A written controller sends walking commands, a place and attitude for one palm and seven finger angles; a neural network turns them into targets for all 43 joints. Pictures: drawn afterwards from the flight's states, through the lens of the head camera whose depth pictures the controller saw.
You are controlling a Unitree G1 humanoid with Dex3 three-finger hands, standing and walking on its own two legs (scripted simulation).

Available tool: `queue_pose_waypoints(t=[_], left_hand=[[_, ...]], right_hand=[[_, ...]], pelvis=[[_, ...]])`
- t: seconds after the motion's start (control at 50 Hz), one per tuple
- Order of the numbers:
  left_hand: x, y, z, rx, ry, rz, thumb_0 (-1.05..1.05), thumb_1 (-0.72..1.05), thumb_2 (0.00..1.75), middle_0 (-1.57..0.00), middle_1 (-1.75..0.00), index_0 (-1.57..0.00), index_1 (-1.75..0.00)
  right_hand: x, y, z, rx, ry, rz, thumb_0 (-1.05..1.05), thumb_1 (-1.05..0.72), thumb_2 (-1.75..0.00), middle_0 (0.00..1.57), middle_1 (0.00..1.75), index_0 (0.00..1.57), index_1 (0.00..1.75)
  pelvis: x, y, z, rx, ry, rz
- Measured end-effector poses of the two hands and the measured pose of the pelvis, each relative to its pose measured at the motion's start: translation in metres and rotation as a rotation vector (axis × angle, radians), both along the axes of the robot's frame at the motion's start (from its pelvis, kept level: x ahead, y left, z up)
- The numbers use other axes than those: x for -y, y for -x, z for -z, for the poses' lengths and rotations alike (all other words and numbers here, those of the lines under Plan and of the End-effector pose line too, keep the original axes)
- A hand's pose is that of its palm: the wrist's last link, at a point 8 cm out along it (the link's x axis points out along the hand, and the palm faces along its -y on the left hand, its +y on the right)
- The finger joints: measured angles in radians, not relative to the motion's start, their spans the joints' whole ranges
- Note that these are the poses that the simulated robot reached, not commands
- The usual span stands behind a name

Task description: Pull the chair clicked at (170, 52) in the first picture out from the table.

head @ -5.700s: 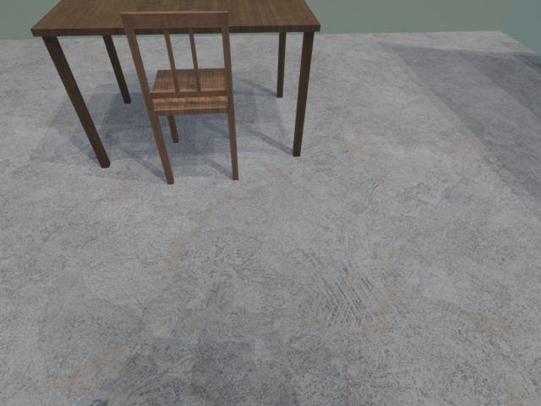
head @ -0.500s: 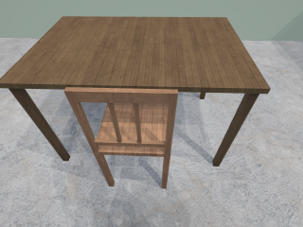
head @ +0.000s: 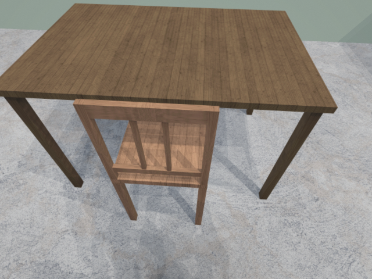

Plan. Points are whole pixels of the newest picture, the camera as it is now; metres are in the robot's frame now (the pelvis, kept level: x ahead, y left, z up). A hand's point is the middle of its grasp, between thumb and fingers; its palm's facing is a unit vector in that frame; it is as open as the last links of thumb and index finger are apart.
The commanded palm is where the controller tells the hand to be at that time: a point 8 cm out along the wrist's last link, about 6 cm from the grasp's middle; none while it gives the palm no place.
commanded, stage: look again from close up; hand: left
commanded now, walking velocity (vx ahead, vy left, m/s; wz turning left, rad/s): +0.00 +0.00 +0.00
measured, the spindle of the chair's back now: (139, 146) +0.51 +0.19 -0.11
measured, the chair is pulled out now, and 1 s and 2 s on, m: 0.00 0.00 0.00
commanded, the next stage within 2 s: shuffle to correct the standing spot in 0.86 s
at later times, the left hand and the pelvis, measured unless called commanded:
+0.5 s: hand out of the picture +0.01 +0.24 -0.18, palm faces +0.01 -0.98 -0.21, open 7.4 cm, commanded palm none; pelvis +0.00 +0.06 +0.00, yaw -1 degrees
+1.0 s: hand out of the picture -0.02 +0.21 -0.18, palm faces +0.02 -0.99 -0.17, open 7.4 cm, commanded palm none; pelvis +0.00 +0.05 +0.00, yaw +0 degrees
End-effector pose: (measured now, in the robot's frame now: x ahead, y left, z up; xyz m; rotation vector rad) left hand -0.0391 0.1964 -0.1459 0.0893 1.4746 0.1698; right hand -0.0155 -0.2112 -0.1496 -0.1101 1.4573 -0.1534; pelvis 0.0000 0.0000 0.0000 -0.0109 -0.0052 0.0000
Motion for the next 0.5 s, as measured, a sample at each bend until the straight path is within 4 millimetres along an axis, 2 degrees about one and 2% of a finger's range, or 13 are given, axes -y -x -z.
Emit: queue_pose_waypoints(t=[0.12, 0.24, 0.36, 0.5], left_hand=[[-0.028, -0.015, 0.008, 0.042, -0.012, 0.022, 0.00, 0.90, 0.89, -0.20, -0.30, -0.20, -0.30], [-0.057, -0.041, 0.010, 0.118, -0.031, 0.029, 0.00, 0.90, 0.89, -0.20, -0.30, -0.20, -0.30], [-0.078, -0.053, 0.007, 0.144, -0.044, 0.054, 0.00, 0.90, 0.89, -0.20, -0.30, -0.20, -0.30], [-0.089, -0.047, 0.004, 0.108, -0.047, 0.067, 0.00, 0.90, 0.89, -0.20, -0.30, -0.20, -0.30]], right_hand=[[-0.005, -0.034, 0.000, 0.125, 0.045, -0.015, 0.02, -0.94, -0.90, 0.19, 0.30, 0.20, 0.30], [-0.019, -0.052, -0.006, 0.184, 0.066, -0.046, 0.02, -0.95, -0.90, 0.19, 0.30, 0.20, 0.30], [-0.030, -0.052, -0.010, 0.192, 0.065, -0.053, 0.01, -0.95, -0.90, 0.20, 0.30, 0.20, 0.30], [-0.039, -0.037, -0.010, 0.140, 0.056, -0.052, 0.01, -0.94, -0.90, 0.20, 0.30, 0.20, 0.30]], pelvis=[[-0.021, -0.006, 0.007, 0.001, 0.009, -0.011], [-0.036, -0.008, 0.007, 0.014, 0.001, -0.001], [-0.048, -0.005, 0.005, 0.012, -0.005, 0.006], [-0.056, -0.003, 0.003, 0.003, -0.013, 0.010]])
